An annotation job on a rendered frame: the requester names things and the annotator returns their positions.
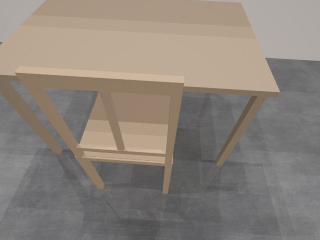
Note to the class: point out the chair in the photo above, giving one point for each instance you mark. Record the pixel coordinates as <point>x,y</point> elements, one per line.
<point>133,121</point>

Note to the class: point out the table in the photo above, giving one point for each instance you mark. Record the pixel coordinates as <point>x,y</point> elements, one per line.
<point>210,43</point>

